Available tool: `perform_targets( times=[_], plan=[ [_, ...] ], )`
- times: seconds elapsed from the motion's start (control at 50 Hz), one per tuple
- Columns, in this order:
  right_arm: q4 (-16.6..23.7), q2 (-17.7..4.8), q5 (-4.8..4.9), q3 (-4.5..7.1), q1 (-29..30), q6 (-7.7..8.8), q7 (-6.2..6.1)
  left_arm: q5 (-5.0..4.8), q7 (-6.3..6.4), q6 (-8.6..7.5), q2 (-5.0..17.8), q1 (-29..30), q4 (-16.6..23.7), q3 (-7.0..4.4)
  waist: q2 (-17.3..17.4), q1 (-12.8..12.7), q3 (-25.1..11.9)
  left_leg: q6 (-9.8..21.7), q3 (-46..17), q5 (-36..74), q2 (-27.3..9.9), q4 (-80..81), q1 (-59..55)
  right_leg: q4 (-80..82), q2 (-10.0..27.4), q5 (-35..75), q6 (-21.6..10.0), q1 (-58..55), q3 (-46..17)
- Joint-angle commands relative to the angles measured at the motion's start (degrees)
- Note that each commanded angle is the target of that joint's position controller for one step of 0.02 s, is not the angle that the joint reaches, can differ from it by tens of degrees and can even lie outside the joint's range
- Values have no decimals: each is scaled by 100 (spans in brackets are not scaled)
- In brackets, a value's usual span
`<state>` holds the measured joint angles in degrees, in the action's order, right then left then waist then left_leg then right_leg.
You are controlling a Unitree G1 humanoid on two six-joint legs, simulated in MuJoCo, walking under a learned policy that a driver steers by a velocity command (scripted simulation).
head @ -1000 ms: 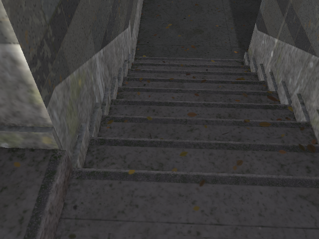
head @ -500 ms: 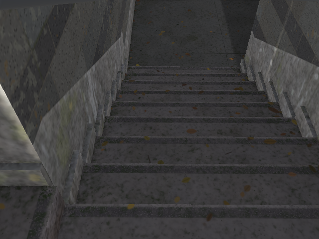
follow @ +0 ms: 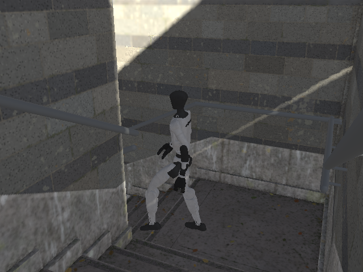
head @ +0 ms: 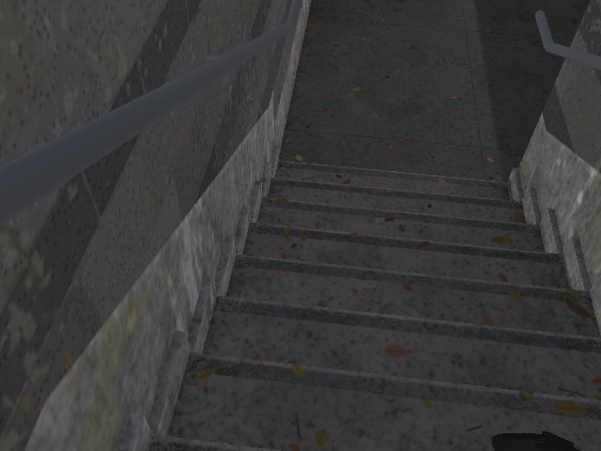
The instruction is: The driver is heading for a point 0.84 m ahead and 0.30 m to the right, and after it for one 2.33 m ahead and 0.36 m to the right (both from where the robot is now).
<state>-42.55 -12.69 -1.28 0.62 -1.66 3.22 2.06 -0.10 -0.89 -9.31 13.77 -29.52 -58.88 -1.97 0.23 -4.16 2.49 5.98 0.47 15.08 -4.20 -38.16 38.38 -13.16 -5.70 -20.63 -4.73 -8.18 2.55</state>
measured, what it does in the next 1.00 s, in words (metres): goes down, turning right: left foot, then right foot 0.15 m lower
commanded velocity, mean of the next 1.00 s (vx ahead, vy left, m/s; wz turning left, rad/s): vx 0.99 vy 0.00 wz -0.71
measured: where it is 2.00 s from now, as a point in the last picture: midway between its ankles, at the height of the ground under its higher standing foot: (404, 303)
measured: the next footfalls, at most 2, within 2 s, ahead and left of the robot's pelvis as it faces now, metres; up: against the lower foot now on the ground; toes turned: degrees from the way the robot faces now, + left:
left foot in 0.08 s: +0.28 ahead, +0.13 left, +0.00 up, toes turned +1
right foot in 0.46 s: +0.47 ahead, -0.06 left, -0.15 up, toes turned -11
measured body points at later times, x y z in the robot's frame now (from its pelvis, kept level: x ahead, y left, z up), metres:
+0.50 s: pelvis +0.43 -0.02 -0.16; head +0.40 -0.03 +0.29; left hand +0.46 +0.27 -0.28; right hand +0.51 -0.32 -0.28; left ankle +0.38 +0.12 -0.74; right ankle +0.44 -0.05 -0.87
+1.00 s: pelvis +0.79 -0.10 -0.37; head +0.80 -0.12 +0.08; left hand +1.14 -0.02 -0.43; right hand +0.55 -0.27 -0.50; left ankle +0.73 +0.09 -1.03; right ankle +0.83 -0.26 -1.00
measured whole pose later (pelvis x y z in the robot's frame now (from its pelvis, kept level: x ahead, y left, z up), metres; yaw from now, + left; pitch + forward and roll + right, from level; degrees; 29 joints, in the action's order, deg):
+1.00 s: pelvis +0.79 -0.10 -0.37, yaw -40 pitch +1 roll +1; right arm -55.5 -15.9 -0.3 3.5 -29.8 5.9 -0.6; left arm 3.5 -1.6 -0.3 20.0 -1.3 -42.5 -5.5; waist -0.6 2.1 1.2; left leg -1.9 9.0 -44.8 -3.5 -53.6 8.2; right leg -66.6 0.9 4.0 -7.9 47.2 2.5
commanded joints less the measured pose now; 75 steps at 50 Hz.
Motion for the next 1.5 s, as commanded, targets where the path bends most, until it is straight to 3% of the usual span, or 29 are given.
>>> perform_targets(
  times=[0.02, 0.08, 0.12, 0.22, 0.3, 0.32, 0.4, 0.44, 0.48, 0.5, 0.54, 0.58, 0.68, 0.74, 0.78, 0.82, 0.84, 0.9, 0.98, 1.06, 1.08, 1.1, 1.12, 1.14, 1.16, 1.2, 1.24, 1.3, 1.5],
  plan=[
    [54, -685, -78, 258, -150, 173, -66, 48, 129, -42, 752, 181, 294, -87, -319, 307, 229, 345, 121, 631, 183, 648, -1117, -368, 1235, 4013, -478, 538, -94],
    [-485, -1073, -96, 501, -1818, 176, -179, 154, 229, 213, 1081, 317, 354, -152, -584, 998, -634, 388, -12, -409, 316, 759, -2290, -3292, 1452, 5788, -445, -61, -477],
    [-677, -1539, -191, 701, -2585, 275, -92, -228, -23, 340, 199, -601, 332, 110, 1776, 986, -1745, 906, -2735, -3888, -1051, 2057, -5383, -7016, 300, 3123, 222, 3553, -175],
    [-1172, -1161, 18, 634, -2110, 698, -419, 568, 54, 343, 835, 1627, 1077, -136, 51, 878, -55, 119, -1671, -3055, -1088, 1770, -4030, -5088, 1137, -485, 35, 5319, -744],
    [-1112, -573, 231, 478, -520, 935, -416, 57, -157, 370, 107, 1073, 1195, -141, -29, -349, 83, -422, 773, -4446, -137, 1169, -369, -2596, 727, 5058, 247, 1816, 173],
    [-1194, -561, 369, 436, -342, 1012, -447, 259, -249, 452, -15, 628, 1115, -92, -162, -630, -192, -508, 1101, -4492, 45, 946, 401, -2859, 322, 6255, 274, 374, 494],
    [-910, -984, 207, 519, 548, 840, -474, 184, -85, 724, 686, -1923, 475, -317, -70, -1868, -573, -684, 1495, -3260, 151, -2427, 313, -3300, 294, 5340, -397, -1070, 669],
    [-374, -668, -129, 421, 2231, 476, -451, 242, 2, 926, 748, -3020, 247, -309, -1102, -2986, 1270, -712, 1045, -5506, 522, -6103, 1597, -1343, 1015, 3127, -1076, -83, -568],
    [270, 39, -195, 155, -111, 228, -306, -145, 76, 609, 352, -1690, 493, 107, -542, 135, 1217, -430, -38, -4425, 438, -4583, 2085, -2406, 947, 5850, -538, 1320, -2715],
    [-91, 27, -408, 149, -1932, 322, -229, -131, 106, 588, 1447, -376, 932, -254, -969, 1119, 497, -541, -450, -3822, 261, -3804, 1569, -1586, 1780, 4420, -1128, 1629, -4509],
    [-601, -1077, -546, 327, -1499, 314, -292, 351, 124, 467, 1565, 156, 1098, -401, -310, 585, 62, -799, -769, -3436, -146, -4074, 1274, -1659, 1954, 1965, -2134, 2282, -5618],
    [-18, -1435, -133, 458, 103, 290, -335, 212, 199, 285, 977, 151, 899, -222, 443, 347, 228, -939, -1297, -324, -351, -2523, 576, -1808, 1736, -313, -2004, 3823, -5507],
    [181, 37, 80, -14, -120, 179, -74, 16, 205, 646, 587, 170, 775, -66, -216, 18, 223, -751, 343, 715, 727, -468, -3552, -3552, 101, -224, -1060, 5984, -2680],
    [-692, -526, 39, 353, -3058, 206, -242, 148, 142, 688, 961, 909, 760, -246, -184, 1589, -418, -563, -274, -235, 346, 845, -5388, -7032, -63, 1094, -910, 5434, -1879],
    [-504, -859, 40, 449, -3139, 282, -232, -72, 352, 679, 286, 408, 1129, -124, 1338, 1096, -925, -104, -2186, 1153, -1783, -407, -6802, -10419, -21, -1613, -604, 7386, -790],
    [-511, -361, 167, 277, -2665, 305, -145, 315, 413, 675, 58, 1221, 1260, -160, -118, 825, -164, -111, -1689, 697, -1596, -10, -5275, -10072, 345, -602, -575, 8054, -642],
    [-620, -802, -1, 381, -2684, 382, -233, 383, 346, 717, 109, 1898, 1897, -109, 1105, 782, -216, 403, -3176, -1610, -2353, 392, -4664, -9280, 776, -348, -435, 8256, -892],
    [-517, -475, 42, 231, -1167, 445, -304, 107, -81, 864, 37, 2445, 2042, -123, 507, -168, 1252, 118, -1551, -2919, -1589, 1076, -409, -5488, 1039, 1690, -10, 5631, -930],
    [-827, -551, 210, 312, -2453, 426, -259, 490, -170, 932, 19, 2130, 1561, -147, 342, 216, 498, -409, -316, -631, -1062, -323, -1475, -5238, 654, 3351, -466, 4514, -76],
    [-1096, -761, -71, 269, -3144, 159, -356, 181, -77, 591, 227, 1900, 1000, -41, -127, 311, -393, -291, 207, -893, -144, -3087, -1602, -1693, 1, 4424, 83, 1167, 757],
    [-700, -1508, -305, 356, -2938, 324, 14, 1039, -412, 601, 551, 738, 675, -12, -151, 97, 1005, -1405, 210, -3310, 363, -3669, 837, -282, 809, 4094, 108, -201, -306],
    [-1092, -639, 257, 269, -2845, 173, -210, 517, -175, 633, 974, 1131, 594, -385, -855, -248, 41, -313, -158, -5567, 130, -4665, 517, -1001, 1138, 5102, -149, -981, -270],
    [-1055, -972, 442, 316, -2514, 118, -334, 458, -49, 598, 1001, 941, 996, -213, -341, -572, -249, -78, -376, -6190, 457, -5876, 843, -1505, 1946, 6871, -464, -1294, -1049],
    [-1182, -604, -380, 206, -4172, 304, 356, 625, -391, 677, 497, -978, 596, -137, -455, -756, -3370, -826, -1425, -5829, 10, -7275, 371, -3490, 3946, 9369, -2844, -3469, -2274],
    [-492, -551, 7, 244, -3141, 418, 488, 833, -435, 574, 650, -483, 564, -130, -311, -612, -2405, -699, -1668, -5433, -128, -6339, 1512, -2605, 3851, 9026, -2416, -2649, -2161],
    [-62, -629, -140, 259, -2100, 503, 300, 468, -173, 473, 669, 1065, 789, -44, 892, -95, -1408, -924, -1042, -4909, -460, -4052, 1540, -2064, 3398, 7401, -1557, -490, -1305],
    [-158, -404, -258, 212, -2670, 422, 175, 306, -103, 404, 1144, 2348, 1051, -131, -363, 934, -709, -1410, -554, -4248, -594, -2132, -293, -1280, 2983, 7303, -1174, 2105, -172],
    [-470, -185, -278, 218, -3795, 389, 133, 886, -237, 343, 1273, 2912, 1694, -495, -102, 1283, -953, -1438, -273, -2133, -98, -2946, -2404, -1476, 2949, 5390, -958, 3648, 667],
    [-439, -362, -653, 501, -1774, 31, 265, 643, 426, 471, 935, 738, 1264, -347, -198, 4, 697, -900, 434, 59, -241, 1236, -1095, -3054, 2815, -85, 503, 1852, 1176]
  ],
)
